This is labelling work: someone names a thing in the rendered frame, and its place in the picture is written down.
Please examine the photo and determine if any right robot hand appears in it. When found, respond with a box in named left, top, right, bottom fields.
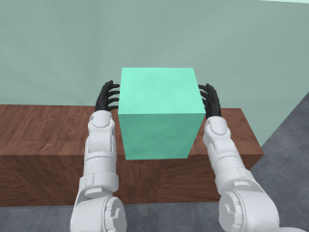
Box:
left=198, top=83, right=222, bottom=120

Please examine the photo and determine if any robot left upper arm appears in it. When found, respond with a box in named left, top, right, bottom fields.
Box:
left=70, top=195, right=127, bottom=232

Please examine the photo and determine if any robot right upper arm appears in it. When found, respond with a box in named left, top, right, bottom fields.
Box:
left=218, top=189, right=306, bottom=232

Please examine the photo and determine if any right robot forearm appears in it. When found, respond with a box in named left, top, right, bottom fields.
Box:
left=203, top=116, right=280, bottom=224

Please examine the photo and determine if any left robot hand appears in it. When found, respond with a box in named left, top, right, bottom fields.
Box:
left=95, top=80, right=120, bottom=112

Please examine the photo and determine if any pedestal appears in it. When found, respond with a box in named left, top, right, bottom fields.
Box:
left=0, top=104, right=264, bottom=207

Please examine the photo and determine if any carton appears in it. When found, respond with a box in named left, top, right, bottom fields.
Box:
left=118, top=68, right=206, bottom=160

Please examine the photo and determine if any left robot forearm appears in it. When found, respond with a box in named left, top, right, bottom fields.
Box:
left=70, top=110, right=119, bottom=223

